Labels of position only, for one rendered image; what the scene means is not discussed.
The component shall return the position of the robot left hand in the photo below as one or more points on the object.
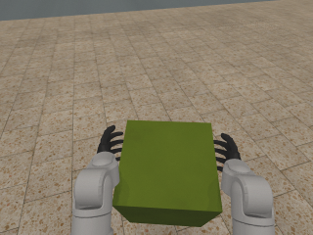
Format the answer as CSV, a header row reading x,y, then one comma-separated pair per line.
x,y
106,143

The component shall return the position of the right robot forearm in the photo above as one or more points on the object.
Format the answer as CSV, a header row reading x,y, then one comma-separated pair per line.
x,y
252,201

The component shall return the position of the left robot forearm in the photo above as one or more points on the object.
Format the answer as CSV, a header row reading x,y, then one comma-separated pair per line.
x,y
92,196

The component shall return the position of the robot right hand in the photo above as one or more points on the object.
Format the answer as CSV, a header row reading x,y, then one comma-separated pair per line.
x,y
230,146

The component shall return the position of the carton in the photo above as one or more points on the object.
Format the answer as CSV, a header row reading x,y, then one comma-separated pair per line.
x,y
168,174

